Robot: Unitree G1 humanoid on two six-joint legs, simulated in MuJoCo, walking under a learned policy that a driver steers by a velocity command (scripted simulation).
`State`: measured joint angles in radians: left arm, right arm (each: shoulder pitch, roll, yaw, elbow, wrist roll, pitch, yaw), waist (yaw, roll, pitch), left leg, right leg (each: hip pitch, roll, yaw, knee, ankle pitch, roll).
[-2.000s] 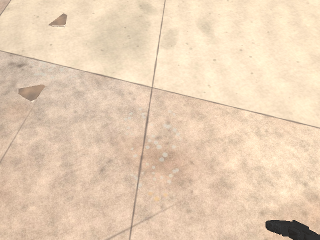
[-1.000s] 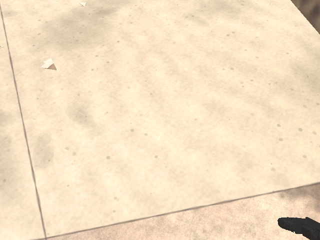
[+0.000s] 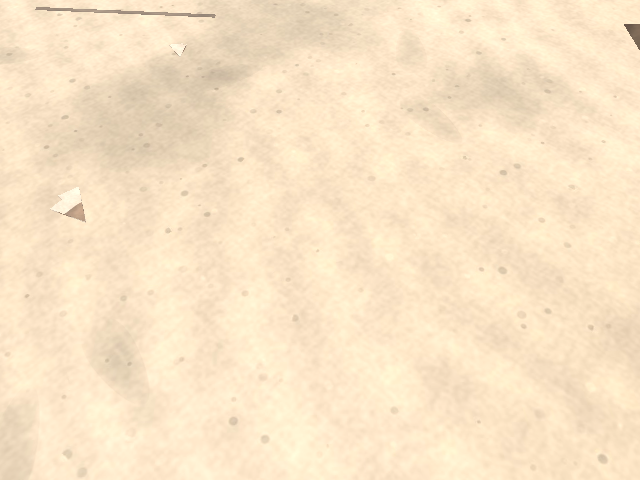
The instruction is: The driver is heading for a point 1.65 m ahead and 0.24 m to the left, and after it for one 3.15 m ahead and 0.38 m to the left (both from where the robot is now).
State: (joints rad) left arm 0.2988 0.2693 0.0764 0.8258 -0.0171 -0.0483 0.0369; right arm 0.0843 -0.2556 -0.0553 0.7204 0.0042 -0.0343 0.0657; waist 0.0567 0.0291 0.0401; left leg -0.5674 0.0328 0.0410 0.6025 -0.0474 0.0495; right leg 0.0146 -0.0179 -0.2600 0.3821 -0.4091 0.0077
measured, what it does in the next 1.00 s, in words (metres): steps on the spot, turning left: left foot, then right foot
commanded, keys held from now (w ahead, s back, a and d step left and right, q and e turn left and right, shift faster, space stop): q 0.52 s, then no key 0.48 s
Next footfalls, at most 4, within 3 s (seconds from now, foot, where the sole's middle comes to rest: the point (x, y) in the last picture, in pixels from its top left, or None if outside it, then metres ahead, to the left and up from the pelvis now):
0.02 left None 0.18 0.09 -0.76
0.48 right None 0.21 -0.13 -0.76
0.84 left None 0.07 0.10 -0.76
2.10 left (224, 458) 0.48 0.25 -0.76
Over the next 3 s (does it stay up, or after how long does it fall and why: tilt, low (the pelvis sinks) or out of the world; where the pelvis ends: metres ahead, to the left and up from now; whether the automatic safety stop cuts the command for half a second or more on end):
stays up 0.85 0.19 0.02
